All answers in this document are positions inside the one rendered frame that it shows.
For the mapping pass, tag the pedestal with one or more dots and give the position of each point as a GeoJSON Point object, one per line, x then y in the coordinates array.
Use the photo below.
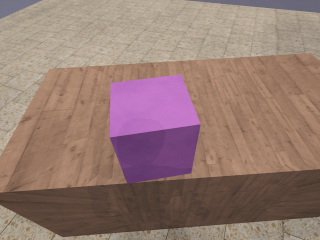
{"type": "Point", "coordinates": [257, 156]}

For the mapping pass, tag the carton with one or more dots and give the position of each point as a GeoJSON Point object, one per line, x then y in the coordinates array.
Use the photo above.
{"type": "Point", "coordinates": [154, 127]}

